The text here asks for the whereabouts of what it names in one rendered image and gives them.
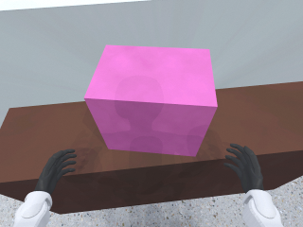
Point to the right robot forearm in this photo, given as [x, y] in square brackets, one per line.
[259, 210]

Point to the left robot hand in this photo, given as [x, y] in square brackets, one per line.
[53, 170]

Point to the pedestal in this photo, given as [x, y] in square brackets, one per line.
[266, 118]

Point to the left robot forearm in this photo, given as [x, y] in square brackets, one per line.
[34, 212]

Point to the carton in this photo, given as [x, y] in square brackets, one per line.
[153, 99]

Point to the right robot hand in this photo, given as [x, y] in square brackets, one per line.
[248, 169]

